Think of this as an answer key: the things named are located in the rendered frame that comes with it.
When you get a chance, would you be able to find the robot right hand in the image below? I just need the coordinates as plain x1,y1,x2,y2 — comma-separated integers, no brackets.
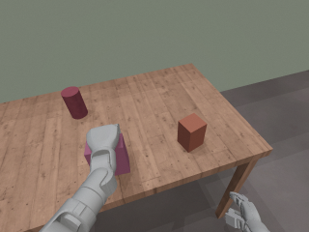
225,191,262,232

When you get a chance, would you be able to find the table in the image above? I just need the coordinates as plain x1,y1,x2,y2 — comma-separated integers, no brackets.
0,63,273,232

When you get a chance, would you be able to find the left robot upper arm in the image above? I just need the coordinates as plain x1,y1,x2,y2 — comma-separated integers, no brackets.
44,220,73,232

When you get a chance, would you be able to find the sponge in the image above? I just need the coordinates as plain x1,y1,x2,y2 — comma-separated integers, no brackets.
84,133,130,176

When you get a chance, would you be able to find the robot left forearm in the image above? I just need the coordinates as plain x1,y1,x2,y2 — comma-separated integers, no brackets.
39,147,118,232

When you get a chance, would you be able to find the robot right forearm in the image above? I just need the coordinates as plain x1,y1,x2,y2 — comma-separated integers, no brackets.
243,219,270,232

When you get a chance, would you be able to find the robot left hand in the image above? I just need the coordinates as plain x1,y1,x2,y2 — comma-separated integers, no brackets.
86,124,121,152

